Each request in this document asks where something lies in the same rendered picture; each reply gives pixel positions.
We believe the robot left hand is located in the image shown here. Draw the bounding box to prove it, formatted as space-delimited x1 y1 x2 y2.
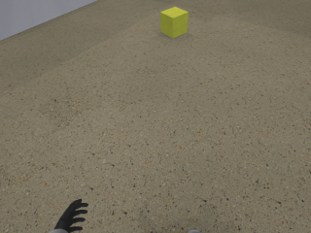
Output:
54 199 88 233

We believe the carton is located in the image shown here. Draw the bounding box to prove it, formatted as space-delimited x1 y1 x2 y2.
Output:
160 7 189 39

